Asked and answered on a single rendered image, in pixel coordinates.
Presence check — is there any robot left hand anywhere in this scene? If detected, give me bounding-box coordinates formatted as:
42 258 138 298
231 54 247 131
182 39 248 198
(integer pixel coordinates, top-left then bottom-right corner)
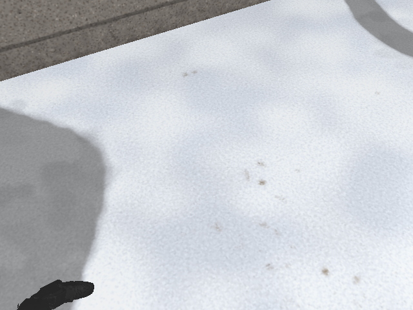
17 280 94 310

